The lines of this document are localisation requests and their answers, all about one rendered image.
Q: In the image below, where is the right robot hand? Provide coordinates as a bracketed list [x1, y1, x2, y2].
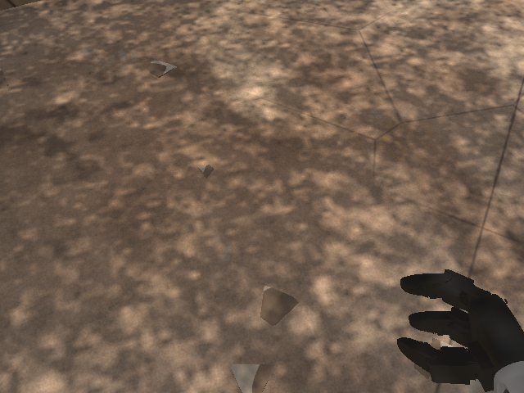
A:
[397, 269, 524, 392]

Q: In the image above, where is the robot right forearm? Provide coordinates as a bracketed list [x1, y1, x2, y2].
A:
[494, 361, 524, 393]

